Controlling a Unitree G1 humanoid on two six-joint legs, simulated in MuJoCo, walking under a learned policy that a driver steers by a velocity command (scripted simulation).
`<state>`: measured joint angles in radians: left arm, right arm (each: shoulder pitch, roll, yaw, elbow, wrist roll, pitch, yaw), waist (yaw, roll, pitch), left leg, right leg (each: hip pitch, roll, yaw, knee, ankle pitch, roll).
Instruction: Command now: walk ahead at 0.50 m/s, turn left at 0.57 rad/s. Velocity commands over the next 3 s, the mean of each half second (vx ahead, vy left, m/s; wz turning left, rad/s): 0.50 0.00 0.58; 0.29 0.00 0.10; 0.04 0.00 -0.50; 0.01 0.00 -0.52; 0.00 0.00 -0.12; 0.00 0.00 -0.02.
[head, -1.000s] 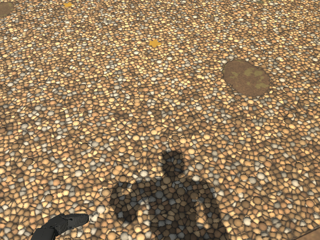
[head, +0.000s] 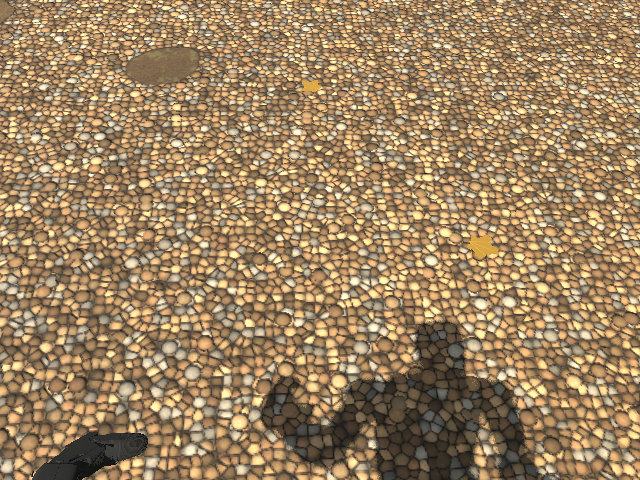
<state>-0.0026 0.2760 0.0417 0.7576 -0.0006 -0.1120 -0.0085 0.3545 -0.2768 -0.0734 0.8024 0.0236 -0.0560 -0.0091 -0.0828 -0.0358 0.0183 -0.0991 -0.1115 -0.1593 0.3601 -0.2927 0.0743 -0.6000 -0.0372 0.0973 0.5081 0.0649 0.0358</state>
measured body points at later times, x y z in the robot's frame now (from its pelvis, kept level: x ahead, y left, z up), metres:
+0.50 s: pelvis +0.27 -0.01 +0.00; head +0.30 +0.00 +0.44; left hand +0.20 +0.28 -0.13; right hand +0.54 -0.18 -0.09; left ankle +0.39 +0.19 -0.69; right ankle +0.19 -0.14 -0.74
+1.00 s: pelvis +0.47 +0.10 +0.00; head +0.50 +0.12 +0.45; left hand +0.50 +0.39 -0.12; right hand +0.68 -0.11 -0.11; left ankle +0.41 +0.17 -0.74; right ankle +0.63 +0.01 -0.70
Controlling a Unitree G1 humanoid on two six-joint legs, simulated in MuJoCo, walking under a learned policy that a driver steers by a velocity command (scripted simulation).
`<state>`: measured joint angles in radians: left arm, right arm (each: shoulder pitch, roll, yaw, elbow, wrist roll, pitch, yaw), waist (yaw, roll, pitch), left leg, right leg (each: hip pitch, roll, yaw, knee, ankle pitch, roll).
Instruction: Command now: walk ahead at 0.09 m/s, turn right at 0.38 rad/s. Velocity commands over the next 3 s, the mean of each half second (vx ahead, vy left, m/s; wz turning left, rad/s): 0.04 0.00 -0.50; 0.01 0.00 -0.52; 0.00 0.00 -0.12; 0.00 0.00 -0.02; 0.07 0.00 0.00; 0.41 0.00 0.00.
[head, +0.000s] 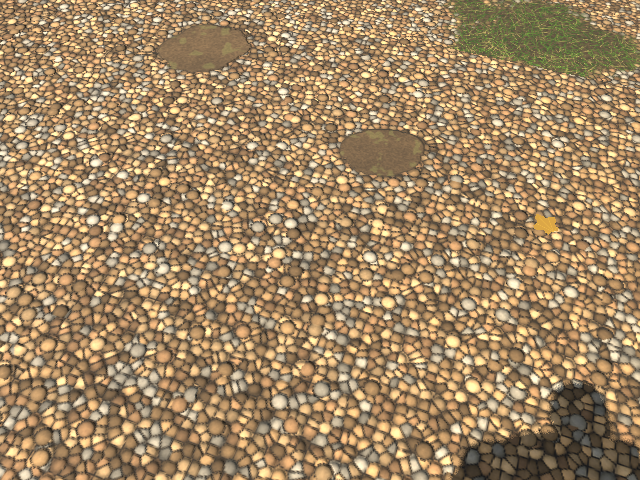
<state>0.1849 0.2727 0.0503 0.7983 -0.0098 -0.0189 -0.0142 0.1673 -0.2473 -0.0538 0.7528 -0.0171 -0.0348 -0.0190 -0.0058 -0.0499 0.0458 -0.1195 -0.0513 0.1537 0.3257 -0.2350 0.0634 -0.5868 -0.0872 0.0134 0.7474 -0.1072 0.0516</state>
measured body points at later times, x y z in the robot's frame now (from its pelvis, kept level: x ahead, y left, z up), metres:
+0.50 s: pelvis +0.08 -0.01 -0.01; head +0.12 -0.03 +0.44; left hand +0.31 +0.22 -0.09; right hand +0.15 -0.32 -0.11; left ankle +0.14 +0.13 -0.72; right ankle +0.11 -0.12 -0.74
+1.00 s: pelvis +0.07 -0.01 -0.01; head +0.10 -0.04 +0.44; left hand +0.37 +0.11 -0.09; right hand +0.02 -0.32 -0.12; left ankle +0.14 +0.12 -0.74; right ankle +0.01 -0.11 -0.75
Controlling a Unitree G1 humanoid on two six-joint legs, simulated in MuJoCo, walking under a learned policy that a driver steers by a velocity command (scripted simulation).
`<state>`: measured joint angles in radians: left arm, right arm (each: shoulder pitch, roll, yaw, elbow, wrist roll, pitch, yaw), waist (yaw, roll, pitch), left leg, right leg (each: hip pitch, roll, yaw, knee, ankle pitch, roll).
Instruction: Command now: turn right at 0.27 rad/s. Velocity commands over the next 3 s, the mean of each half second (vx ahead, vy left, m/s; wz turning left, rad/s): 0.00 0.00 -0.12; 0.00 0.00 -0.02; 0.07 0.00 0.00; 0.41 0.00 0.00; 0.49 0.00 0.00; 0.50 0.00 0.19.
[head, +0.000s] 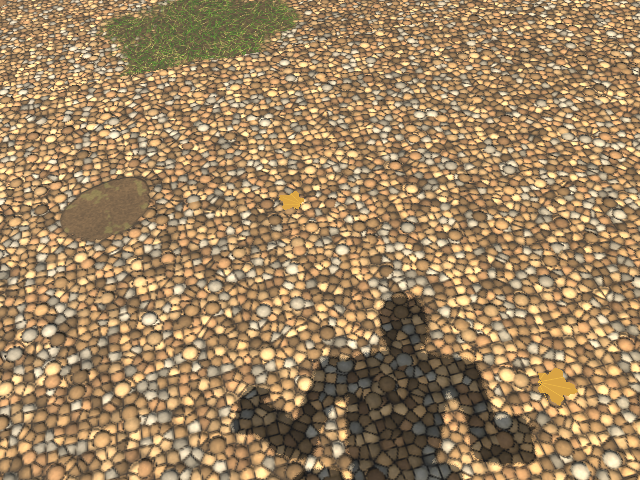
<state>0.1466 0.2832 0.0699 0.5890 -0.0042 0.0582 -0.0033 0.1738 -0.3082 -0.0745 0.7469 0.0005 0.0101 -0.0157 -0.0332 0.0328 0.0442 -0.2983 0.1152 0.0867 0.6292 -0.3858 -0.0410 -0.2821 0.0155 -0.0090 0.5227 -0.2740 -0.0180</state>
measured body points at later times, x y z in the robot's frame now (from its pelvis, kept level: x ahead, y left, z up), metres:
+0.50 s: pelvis +0.00 +0.00 +0.00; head +0.01 +0.01 +0.45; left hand +0.15 +0.25 -0.11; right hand +0.10 -0.27 -0.11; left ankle +0.00 +0.14 -0.73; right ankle +0.00 -0.11 -0.73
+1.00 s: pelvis +0.00 +0.01 +0.01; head +0.01 +0.01 +0.46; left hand +0.09 +0.27 -0.14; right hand +0.07 -0.25 -0.13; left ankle +0.00 +0.14 -0.73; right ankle +0.00 -0.11 -0.73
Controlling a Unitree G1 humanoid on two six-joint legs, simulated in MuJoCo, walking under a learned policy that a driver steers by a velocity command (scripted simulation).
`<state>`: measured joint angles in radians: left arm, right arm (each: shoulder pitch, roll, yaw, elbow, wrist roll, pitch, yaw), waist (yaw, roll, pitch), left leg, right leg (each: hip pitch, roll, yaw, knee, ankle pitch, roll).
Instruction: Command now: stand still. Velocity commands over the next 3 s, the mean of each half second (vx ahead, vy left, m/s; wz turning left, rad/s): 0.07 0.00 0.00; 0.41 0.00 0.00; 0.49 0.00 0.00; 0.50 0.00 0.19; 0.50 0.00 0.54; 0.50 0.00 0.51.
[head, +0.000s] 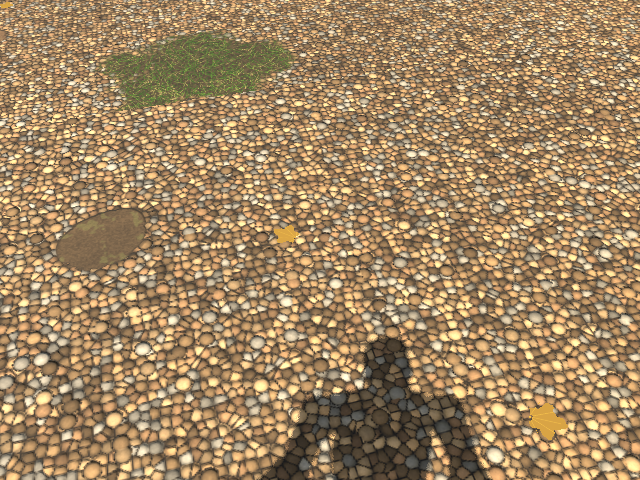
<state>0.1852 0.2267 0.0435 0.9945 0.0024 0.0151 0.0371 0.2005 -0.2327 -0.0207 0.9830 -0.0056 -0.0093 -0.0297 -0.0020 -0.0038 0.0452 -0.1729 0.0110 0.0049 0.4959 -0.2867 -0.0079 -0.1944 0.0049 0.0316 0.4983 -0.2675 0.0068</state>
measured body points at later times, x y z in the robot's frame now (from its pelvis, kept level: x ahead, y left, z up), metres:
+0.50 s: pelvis +0.02 +0.00 -0.01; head +0.02 -0.01 +0.44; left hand +0.05 +0.25 -0.15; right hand +0.02 -0.26 -0.16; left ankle -0.01 +0.12 -0.74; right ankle +0.00 -0.12 -0.73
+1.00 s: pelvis +0.24 +0.02 -0.02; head +0.28 +0.02 +0.42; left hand +0.12 +0.27 -0.16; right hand +0.49 -0.20 -0.11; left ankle +0.38 +0.12 -0.74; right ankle +0.02 -0.12 -0.73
